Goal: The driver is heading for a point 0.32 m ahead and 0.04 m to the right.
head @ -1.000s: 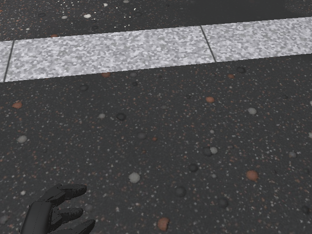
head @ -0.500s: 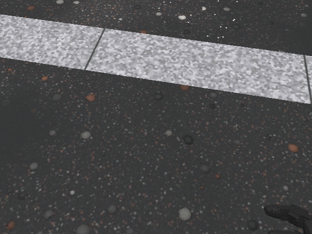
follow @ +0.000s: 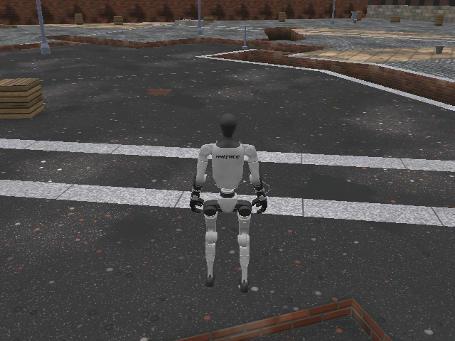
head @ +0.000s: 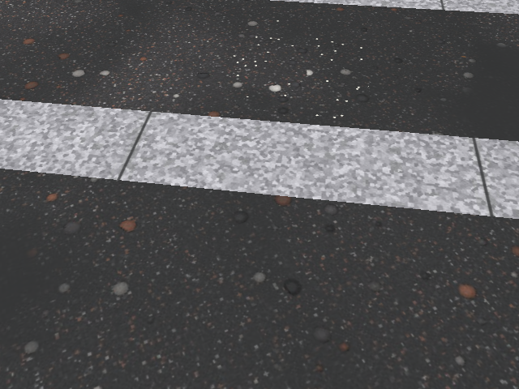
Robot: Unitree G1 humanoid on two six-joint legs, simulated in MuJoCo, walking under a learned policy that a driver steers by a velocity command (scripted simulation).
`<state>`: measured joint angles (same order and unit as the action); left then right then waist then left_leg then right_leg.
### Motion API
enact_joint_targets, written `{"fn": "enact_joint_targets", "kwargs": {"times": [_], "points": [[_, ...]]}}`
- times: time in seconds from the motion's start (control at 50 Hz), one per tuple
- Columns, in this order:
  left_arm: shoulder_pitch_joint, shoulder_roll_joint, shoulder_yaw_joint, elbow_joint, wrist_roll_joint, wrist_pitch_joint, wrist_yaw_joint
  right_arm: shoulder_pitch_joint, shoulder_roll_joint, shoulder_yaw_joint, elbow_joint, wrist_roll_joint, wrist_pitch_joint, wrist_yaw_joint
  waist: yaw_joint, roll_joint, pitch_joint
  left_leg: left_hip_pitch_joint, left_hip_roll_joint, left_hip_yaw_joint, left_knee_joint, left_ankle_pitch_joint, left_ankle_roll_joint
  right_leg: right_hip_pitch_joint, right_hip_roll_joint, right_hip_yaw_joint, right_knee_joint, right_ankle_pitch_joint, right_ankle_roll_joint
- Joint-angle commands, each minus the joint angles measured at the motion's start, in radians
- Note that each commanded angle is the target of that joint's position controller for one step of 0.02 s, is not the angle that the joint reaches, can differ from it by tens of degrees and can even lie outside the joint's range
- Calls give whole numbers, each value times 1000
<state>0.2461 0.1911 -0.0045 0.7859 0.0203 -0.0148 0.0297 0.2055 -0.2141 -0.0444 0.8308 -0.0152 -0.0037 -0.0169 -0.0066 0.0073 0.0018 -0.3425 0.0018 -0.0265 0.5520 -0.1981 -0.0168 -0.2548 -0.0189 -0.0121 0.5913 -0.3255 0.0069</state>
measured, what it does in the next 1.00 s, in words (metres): walks ahead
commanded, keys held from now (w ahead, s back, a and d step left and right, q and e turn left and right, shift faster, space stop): no key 0.50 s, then w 0.18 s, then no key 0.32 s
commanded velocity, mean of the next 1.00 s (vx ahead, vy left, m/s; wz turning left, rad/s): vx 0.08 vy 0.00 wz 0.01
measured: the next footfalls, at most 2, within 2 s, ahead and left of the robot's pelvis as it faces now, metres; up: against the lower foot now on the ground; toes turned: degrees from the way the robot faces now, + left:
right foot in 1.04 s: +0.21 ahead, -0.11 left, +0.00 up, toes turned -2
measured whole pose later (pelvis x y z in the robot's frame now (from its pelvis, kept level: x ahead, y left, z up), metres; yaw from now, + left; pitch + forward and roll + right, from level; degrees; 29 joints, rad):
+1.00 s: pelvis +0.11 +0.02 +0.01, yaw +0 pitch +1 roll +1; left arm 0.14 0.23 0.05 0.91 -0.02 -0.02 0.03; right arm 0.29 -0.18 -0.02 1.10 -0.01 -0.06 -0.02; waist -0.03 -0.03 0.02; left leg -0.13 -0.03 0.05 0.39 -0.27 0.04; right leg -0.39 -0.05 0.00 0.65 -0.27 0.02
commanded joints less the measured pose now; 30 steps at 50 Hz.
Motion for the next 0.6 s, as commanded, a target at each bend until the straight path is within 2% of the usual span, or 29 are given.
{"fn": "enact_joint_targets", "kwargs": {"times": [0.02,0.16,0.5,0.52,0.54,0.56,0.58,0.6], "points": [[12,118,32,-49,-5,-16,5,-44,-79,-20,-38,3,-19,-3,14,-17,-9,96,27,-45,-59,41,35,-92,-57,72,-169,-10,-40],[41,105,35,-20,-9,-17,0,-25,-87,-24,31,10,-12,-15,12,6,-30,141,41,-51,-40,153,40,-65,-37,45,-143,113,-39],[93,98,42,97,-11,-15,5,-52,-85,-23,182,15,8,-28,6,-10,12,174,36,-34,-75,155,29,-34,-21,29,-186,144,-29],[118,92,41,115,-12,-13,5,-31,-73,-20,201,16,9,-27,6,-18,-8,183,19,-14,-74,48,30,-24,-16,26,-203,36,-34],[126,114,49,124,-19,-9,7,-24,-81,-24,212,23,10,-27,9,-38,14,150,-14,22,-41,-128,33,-35,-18,42,-222,-137,-56],[122,145,59,120,-26,-6,11,-32,-87,-27,212,27,7,-26,14,-75,56,80,-39,50,0,-280,38,-50,-47,95,-256,-318,-88],[136,167,66,117,-33,-8,13,-64,-86,-27,199,28,-4,-23,29,-110,101,-8,-44,65,55,-326,44,-49,-109,185,-314,-453,-127],[159,196,75,122,-39,-15,15,-99,-69,-23,182,33,-21,-16,42,-162,135,-83,-42,87,132,-275,48,-23,-199,308,-385,-530,-174]]}}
